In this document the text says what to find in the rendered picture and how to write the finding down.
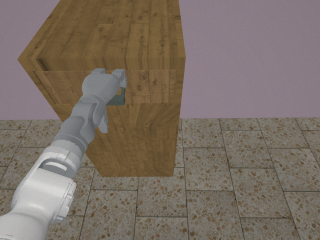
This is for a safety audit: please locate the drawer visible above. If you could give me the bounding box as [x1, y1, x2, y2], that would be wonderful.
[35, 69, 176, 104]

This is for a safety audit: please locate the handle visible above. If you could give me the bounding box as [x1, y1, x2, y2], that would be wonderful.
[106, 88, 126, 106]

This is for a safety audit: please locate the left robot upper arm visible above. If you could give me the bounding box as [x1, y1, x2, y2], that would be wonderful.
[0, 168, 77, 240]

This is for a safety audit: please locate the cabinet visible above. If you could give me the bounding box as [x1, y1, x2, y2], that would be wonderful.
[17, 0, 186, 177]

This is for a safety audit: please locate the robot left forearm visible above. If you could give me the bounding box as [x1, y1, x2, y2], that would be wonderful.
[11, 94, 106, 211]

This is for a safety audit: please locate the robot left hand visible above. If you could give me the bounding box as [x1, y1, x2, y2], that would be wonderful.
[81, 68, 127, 134]

